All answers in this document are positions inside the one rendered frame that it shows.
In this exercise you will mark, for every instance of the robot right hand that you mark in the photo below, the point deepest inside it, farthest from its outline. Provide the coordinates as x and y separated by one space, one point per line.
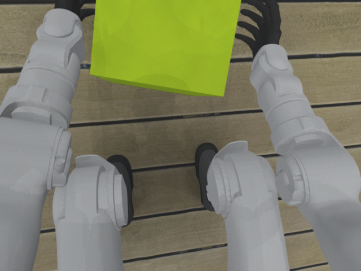
269 25

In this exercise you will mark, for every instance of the right robot forearm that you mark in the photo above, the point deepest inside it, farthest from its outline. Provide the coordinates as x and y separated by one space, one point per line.
287 110

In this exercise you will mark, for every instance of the carton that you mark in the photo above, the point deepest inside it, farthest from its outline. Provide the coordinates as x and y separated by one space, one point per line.
178 46

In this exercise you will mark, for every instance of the robot left upper arm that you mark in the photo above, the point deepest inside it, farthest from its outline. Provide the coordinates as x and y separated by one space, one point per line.
34 158

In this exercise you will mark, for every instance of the robot right upper arm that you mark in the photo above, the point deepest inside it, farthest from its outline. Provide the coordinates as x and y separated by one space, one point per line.
323 182

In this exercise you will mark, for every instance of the robot left shin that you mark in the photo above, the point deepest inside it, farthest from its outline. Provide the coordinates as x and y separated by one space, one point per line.
59 198

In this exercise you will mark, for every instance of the robot left hand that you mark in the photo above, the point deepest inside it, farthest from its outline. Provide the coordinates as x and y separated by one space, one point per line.
75 7

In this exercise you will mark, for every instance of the robot left thigh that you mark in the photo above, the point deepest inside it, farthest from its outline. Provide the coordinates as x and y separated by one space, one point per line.
96 209

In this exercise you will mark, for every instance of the left robot forearm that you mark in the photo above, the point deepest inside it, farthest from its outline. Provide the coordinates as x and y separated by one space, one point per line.
49 77

